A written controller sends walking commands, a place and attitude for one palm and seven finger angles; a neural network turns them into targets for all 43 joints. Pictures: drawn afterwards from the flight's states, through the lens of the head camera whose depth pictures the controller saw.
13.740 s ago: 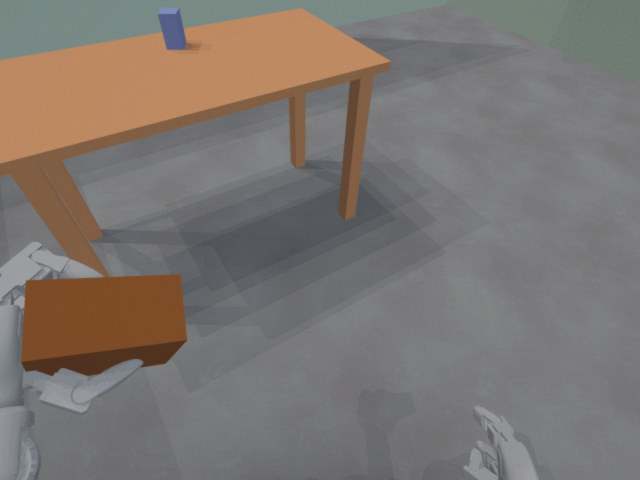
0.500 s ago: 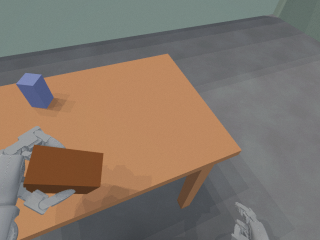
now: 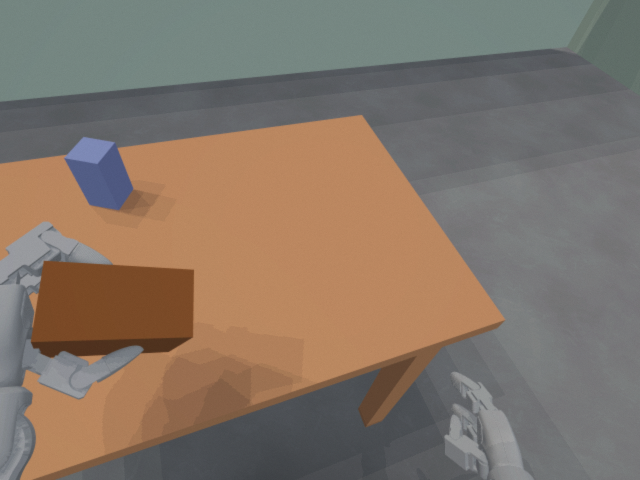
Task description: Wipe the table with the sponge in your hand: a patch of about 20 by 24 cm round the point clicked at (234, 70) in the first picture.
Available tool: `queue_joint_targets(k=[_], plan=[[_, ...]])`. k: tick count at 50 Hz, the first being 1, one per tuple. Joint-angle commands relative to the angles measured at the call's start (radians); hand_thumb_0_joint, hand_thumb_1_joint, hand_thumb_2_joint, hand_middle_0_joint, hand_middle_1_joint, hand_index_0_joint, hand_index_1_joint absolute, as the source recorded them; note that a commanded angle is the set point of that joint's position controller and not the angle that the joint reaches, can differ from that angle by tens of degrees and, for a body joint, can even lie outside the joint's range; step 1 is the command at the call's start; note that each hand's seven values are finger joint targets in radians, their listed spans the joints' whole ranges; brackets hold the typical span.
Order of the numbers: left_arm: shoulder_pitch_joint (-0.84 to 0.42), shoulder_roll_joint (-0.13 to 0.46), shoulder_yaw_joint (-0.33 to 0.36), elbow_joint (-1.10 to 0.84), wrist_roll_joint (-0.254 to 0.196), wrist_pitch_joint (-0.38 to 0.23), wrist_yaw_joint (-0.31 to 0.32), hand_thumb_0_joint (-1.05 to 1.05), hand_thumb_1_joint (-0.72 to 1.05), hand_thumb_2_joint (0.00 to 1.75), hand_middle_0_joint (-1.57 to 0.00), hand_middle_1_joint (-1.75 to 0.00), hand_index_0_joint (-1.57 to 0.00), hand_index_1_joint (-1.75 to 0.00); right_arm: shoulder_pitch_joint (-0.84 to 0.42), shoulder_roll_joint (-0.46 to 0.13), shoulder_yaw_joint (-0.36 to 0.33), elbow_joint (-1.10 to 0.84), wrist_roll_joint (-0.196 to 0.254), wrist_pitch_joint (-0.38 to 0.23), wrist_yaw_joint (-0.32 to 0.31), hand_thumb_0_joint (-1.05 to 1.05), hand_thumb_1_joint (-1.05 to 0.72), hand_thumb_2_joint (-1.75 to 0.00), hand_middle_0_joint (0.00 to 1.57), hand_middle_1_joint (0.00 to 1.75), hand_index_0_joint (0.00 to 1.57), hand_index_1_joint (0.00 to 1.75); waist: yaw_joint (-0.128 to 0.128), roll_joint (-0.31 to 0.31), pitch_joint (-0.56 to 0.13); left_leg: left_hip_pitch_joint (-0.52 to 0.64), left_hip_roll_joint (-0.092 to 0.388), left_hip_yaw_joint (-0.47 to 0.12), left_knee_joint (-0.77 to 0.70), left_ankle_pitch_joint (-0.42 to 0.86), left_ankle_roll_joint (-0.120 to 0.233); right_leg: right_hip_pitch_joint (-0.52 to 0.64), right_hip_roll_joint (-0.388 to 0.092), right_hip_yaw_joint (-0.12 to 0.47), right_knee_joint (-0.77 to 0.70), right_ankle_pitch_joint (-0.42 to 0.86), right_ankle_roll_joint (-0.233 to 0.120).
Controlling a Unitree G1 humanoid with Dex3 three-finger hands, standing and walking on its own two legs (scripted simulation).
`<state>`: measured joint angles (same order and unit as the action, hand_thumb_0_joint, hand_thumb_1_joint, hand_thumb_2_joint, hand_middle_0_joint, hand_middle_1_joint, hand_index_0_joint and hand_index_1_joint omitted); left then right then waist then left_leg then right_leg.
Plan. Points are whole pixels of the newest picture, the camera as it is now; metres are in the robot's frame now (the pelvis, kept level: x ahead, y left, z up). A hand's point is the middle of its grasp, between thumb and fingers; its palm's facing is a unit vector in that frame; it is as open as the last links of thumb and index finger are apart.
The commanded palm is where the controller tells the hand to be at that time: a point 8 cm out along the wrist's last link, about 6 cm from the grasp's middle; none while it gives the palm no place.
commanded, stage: come to a stop and stand still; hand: left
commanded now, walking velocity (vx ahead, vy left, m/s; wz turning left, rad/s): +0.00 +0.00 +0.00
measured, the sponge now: (138, 313) +0.24 +0.21 +0.12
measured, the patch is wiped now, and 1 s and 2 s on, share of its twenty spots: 0.00 0.00 0.00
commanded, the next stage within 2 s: look again from close up in 0.50 s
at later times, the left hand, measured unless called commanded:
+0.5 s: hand (61, 283) +0.23 +0.26 +0.18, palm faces +0.40 -0.81 -0.43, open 10.4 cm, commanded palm +0.15 +0.28 +0.17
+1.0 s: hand (36, 347) +0.18 +0.26 +0.16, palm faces +0.41 -0.83 -0.38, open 10.3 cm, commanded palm +0.12 +0.28 +0.17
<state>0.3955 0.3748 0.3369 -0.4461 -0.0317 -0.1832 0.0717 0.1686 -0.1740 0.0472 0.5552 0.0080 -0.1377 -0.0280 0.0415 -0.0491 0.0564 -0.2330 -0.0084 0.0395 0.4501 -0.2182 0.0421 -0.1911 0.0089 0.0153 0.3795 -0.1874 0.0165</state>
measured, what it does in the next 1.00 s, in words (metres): stands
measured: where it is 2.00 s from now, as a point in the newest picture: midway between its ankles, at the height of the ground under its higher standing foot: outside the picture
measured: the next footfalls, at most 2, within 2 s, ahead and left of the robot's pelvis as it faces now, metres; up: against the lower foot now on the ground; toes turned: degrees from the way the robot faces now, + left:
none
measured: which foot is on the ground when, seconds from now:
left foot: down 0.00-1.00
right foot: down 0.00-1.00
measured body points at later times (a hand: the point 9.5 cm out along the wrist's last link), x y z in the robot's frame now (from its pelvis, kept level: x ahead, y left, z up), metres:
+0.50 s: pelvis -0.01 +0.00 +0.00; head +0.04 +0.02 +0.44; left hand +0.20 +0.30 +0.20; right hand +0.15 -0.23 -0.08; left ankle +0.01 +0.09 -0.74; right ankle +0.01 -0.13 -0.74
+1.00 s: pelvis -0.03 +0.00 +0.00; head -0.01 +0.01 +0.45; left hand +0.15 +0.30 +0.18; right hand +0.18 -0.20 -0.07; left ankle +0.01 +0.09 -0.74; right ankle +0.01 -0.13 -0.74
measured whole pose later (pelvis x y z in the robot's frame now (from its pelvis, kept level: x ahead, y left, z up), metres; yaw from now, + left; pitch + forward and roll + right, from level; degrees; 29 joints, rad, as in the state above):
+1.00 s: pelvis -0.03 +0.00 +0.00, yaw +3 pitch +0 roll +0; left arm 0.40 0.42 0.35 -0.40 -0.08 -0.26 0.08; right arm 0.18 -0.19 0.03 0.58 0.02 -0.16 0.00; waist 0.04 -0.02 0.02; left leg -0.28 -0.04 0.00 0.46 -0.17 0.04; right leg -0.26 -0.02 -0.01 0.46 -0.20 0.02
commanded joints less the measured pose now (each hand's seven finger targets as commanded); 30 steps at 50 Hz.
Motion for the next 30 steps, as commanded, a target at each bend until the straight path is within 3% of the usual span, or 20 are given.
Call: queue_joint_targets(k=[1,6,8,9,12,13,14,15,16,17,18,20,23,26,27,28,29,30], plan=[[-0.114,0.187,0.119,-0.315,-0.01,-0.103,0.026,0.0,0.1,1.3,-1.2,-1.6,-1.2,-1.6,-0.055,-0.138,-0.059,-0.149,0.001,-0.061,-0.011,0.0,-0.9,-0.9,0.2,0.3,0.2,0.3,-0.016,0.189,-0.201,0.065,0.107,-0.099,-0.106,0.111,-0.022,0.07,-0.055,0.031,-0.004,0.165,-0.041],[-0.064,0.169,0.128,-0.217,-0.011,-0.098,0.023,0.0,0.1,1.3,-1.2,-1.6,-1.2,-1.6,-0.036,-0.145,-0.065,-0.136,0.002,-0.05,-0.01,0.0,-0.9,-0.9,0.2,0.3,0.2,0.3,-0.02,0.122,-0.18,0.05,0.109,-0.105,-0.113,0.101,-0.033,0.052,-0.054,0.028,-0.02,0.152,-0.041],[-0.041,0.171,0.136,-0.169,-0.01,-0.095,0.022,0.0,0.1,1.3,-1.2,-1.6,-1.2,-1.6,-0.05,-0.144,-0.063,-0.132,0.007,-0.048,-0.012,0.0,-0.9,-0.9,0.2,0.3,0.2,0.3,-0.02,0.124,-0.155,0.051,0.111,-0.104,-0.129,0.072,-0.036,0.023,-0.051,0.024,-0.03,0.12,-0.037],[-0.041,0.142,0.105,-0.152,-0.014,-0.094,0.017,0.0,0.1,1.3,-1.2,-1.6,-1.2,-1.6,-0.039,-0.145,-0.06,-0.133,0.004,-0.042,-0.012,0.0,-0.9,-0.9,0.2,0.3,0.2,0.3,-0.021,0.1,-0.148,0.032,0.113,-0.108,-0.136,0.036,-0.03,0.024,-0.052,0.019,-0.039,0.098,-0.034],[-0.06,0.156,0.108,-0.16,-0.01,-0.093,0.015,0.0,0.1,1.3,-1.2,-1.6,-1.2,-1.6,-0.036,-0.15,-0.066,-0.135,0.007,-0.041,-0.014,0.0,-0.9,-0.9,0.2,0.3,0.2,0.3,-0.022,0.081,-0.148,0.026,0.11,-0.112,-0.136,0.023,-0.027,0.028,-0.055,0.029,-0.042,0.098,-0.037],[-0.913,0.863,0.364,-0.519,0.0,-0.208,0.037,0.0,0.1,1.3,-1.2,-1.6,-1.2,-1.6,0.125,-0.228,0.066,-0.239,0.081,-0.001,-0.087,0.0,-0.9,-0.9,0.2,0.3,0.2,0.3,-0.077,0.363,-0.133,-0.217,0.091,-0.134,-0.156,-0.215,0.013,0.217,0.039,-0.012,0.138,-0.107,0.036],[-0.588,0.396,0.358,-0.093,0.033,-0.154,0.025,0.0,0.1,1.3,-1.2,-1.6,-1.2,-1.6,0.022,-0.11,-0.049,-0.173,0.043,-0.053,-0.065,0.0,-0.9,-0.9,0.2,0.3,0.2,0.3,-0.017,0.129,-0.113,-0.142,0.15,-0.184,-0.138,-0.254,0.003,-0.041,-0.041,-0.023,0.123,-0.223,-0.013],[-0.463,0.363,0.284,-0.053,0.03,-0.14,0.028,0.0,0.1,1.3,-1.2,-1.6,-1.2,-1.6,-0.026,-0.143,-0.029,-0.121,0.004,-0.065,-0.023,0.0,-0.9,-0.9,0.2,0.3,0.2,0.3,-0.024,0.046,-0.06,-0.122,0.118,-0.168,-0.178,-0.234,-0.006,-0.05,-0.032,-0.022,0.061,-0.211,-0.026],[-0.369,0.379,0.278,0.019,0.019,-0.138,0.036,0.0,0.1,1.3,-1.2,-1.6,-1.2,-1.6,-0.029,-0.192,-0.052,-0.117,-0.004,-0.067,-0.007,0.0,-0.9,-0.9,0.2,0.3,0.2,0.3,-0.006,0.016,-0.058,-0.058,0.096,-0.125,-0.126,-0.177,-0.01,-0.102,-0.033,0.025,0.01,-0.148,-0.046],[-0.305,0.351,0.245,-0.03,0.002,-0.154,0.023,0.0,0.1,1.3,-1.2,-1.6,-1.2,-1.6,0.0,-0.189,-0.06,-0.134,-0.012,-0.075,0.003,0.0,-0.9,-0.9,0.2,0.3,0.2,0.3,-0.009,-0.004,-0.116,-0.028,0.073,-0.108,-0.054,-0.106,-0.011,-0.107,-0.067,0.071,-0.033,-0.111,-0.062],[-0.227,0.31,0.221,-0.012,-0.013,-0.15,0.015,0.0,0.1,1.3,-1.2,-1.6,-1.2,-1.6,-0.031,-0.193,-0.059,-0.119,-0.014,-0.081,0.021,0.0,-0.9,-0.9,0.2,0.3,0.2,0.3,-0.009,0.083,-0.178,0.039,0.073,-0.105,-0.047,-0.093,-0.02,-0.127,-0.073,0.083,-0.001,-0.129,-0.069],[-0.085,0.237,0.153,-0.141,-0.022,-0.174,0.005,0.0,0.1,1.3,-1.2,-1.6,-1.2,-1.6,0.03,-0.19,-0.068,-0.128,-0.012,-0.094,0.042,0.0,-0.9,-0.9,0.2,0.3,0.2,0.3,0.0,0.103,-0.177,0.003,0.064,-0.106,-0.031,-0.002,-0.016,-0.065,-0.091,0.085,-0.002,0.003,-0.078],[0.037,0.187,0.114,-0.207,-0.043,-0.177,0.014,0.0,0.1,1.3,-1.2,-1.6,-1.2,-1.6,0.011,-0.188,-0.065,-0.11,0.0,-0.117,0.068,0.0,-0.9,-0.9,0.2,0.3,0.2,0.3,0.002,0.138,-0.225,0.075,0.064,-0.103,-0.019,0.152,-0.015,-0.044,-0.086,0.071,0.051,0.13,-0.074],[0.016,0.263,0.198,-0.227,-0.036,-0.18,0.038,0.0,0.1,1.3,-1.2,-1.6,-1.2,-1.6,0.028,-0.199,-0.075,-0.087,-0.008,-0.11,0.052,0.0,-0.9,-0.9,0.2,0.3,0.2,0.3,-0.003,0.036,-0.224,0.042,0.069,-0.113,-0.013,0.226,-0.033,-0.009,-0.099,0.047,0.057,0.216,-0.057],[0.004,0.283,0.22,-0.22,-0.035,-0.182,0.044,0.0,0.1,1.3,-1.2,-1.6,-1.2,-1.6,0.021,-0.197,-0.076,-0.079,-0.01,-0.105,0.044,0.0,-0.9,-0.9,0.2,0.3,0.2,0.3,-0.008,0.032,-0.226,0.036,0.069,-0.113,-0.01,0.225,-0.033,-0.001,-0.103,0.051,0.057,0.225,-0.055],[-0.047,0.353,0.274,-0.238,-0.03,-0.178,0.056,0.0,0.1,1.3,-1.2,-1.6,-1.2,-1.6,-0.007,-0.209,-0.078,-0.075,-0.01,-0.096,0.036,0.0,-0.9,-0.9,0.2,0.3,0.2,0.3,-0.012,0.061,-0.246,0.056,0.072,-0.127,-0.022,0.224,-0.036,-0.007,-0.094,0.055,0.078,0.197,-0.053],[-0.051,0.307,0.243,-0.212,-0.031,-0.178,0.055,0.0,0.1,1.3,-1.2,-1.6,-1.2,-1.6,0.004,-0.189,-0.077,-0.066,-0.013,-0.085,0.026,0.0,-0.9,-0.9,0.2,0.3,0.2,0.3,-0.017,0.062,-0.231,0.036,0.08,-0.128,-0.027,0.237,-0.04,0.004,-0.103,0.034,0.076,0.203,-0.05],[-0.074,0.314,0.241,-0.217,-0.034,-0.176,0.057,0.0,0.1,1.3,-1.2,-1.6,-1.2,-1.6,0.005,-0.194,-0.08,-0.07,-0.01,-0.083,0.021,0.0,-0.9,-0.9,0.2,0.3,0.2,0.3,-0.016,0.086,-0.225,0.03,0.078,-0.129,-0.023,0.231,-0.042,0.008,-0.106,0.04,0.072,0.207,-0.051]])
